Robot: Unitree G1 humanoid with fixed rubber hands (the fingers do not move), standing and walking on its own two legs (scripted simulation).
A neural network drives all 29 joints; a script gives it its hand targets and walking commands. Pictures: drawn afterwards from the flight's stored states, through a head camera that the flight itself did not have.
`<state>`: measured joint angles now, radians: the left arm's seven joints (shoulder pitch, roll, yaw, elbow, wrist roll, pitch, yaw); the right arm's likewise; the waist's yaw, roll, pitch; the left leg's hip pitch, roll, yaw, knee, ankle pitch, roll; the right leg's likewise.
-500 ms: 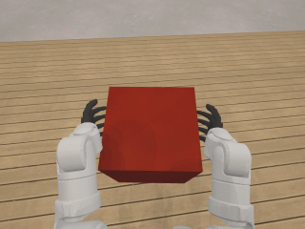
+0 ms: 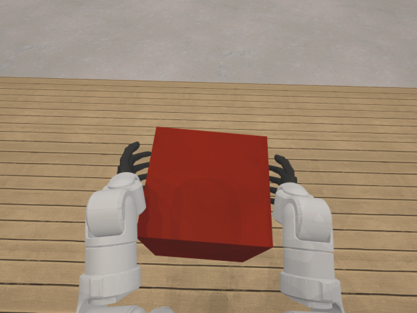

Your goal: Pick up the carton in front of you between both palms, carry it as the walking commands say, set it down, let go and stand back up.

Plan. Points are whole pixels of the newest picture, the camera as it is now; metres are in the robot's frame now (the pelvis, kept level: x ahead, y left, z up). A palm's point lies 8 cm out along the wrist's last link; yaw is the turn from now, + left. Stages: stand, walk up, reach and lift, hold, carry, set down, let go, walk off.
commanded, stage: carry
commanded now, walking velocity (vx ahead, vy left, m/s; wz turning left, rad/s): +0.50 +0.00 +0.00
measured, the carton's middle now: (204, 202) +0.36 +0.03 -0.01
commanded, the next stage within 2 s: none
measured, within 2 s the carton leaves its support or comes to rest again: neither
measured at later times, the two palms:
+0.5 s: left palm (180, 79) +0.71 +0.13 +0.06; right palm (279, 95) +0.68 -0.15 +0.04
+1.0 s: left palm (192, 35) +1.02 +0.13 +0.04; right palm (267, 44) +1.03 -0.16 +0.01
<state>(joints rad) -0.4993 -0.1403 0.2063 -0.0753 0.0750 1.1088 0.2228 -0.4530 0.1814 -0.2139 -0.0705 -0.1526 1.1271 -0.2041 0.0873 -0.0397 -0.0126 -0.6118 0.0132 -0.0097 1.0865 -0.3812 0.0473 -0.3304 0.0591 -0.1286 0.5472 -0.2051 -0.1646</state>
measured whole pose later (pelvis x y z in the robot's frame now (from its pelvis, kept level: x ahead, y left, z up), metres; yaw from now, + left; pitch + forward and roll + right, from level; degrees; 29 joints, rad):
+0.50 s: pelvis +0.35 +0.02 -0.04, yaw -2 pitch +7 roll -1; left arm -0.51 -0.20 0.27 -0.14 0.16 1.08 0.20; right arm -0.52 0.15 -0.19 -0.06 -0.07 1.13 -0.28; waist -0.08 0.02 0.01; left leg -0.31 -0.05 0.11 0.54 -0.23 0.11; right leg -0.67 -0.02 0.01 1.00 -0.31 -0.04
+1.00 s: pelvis +0.68 -0.03 -0.07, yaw -1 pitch +6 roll +2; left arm -0.56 -0.16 0.25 -0.03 0.09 1.06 0.23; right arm -0.51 0.18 -0.23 -0.06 -0.16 1.12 -0.26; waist 0.09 -0.01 -0.03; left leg -0.70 0.03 0.01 0.87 -0.17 0.05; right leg -0.27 0.06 -0.07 0.50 -0.23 -0.13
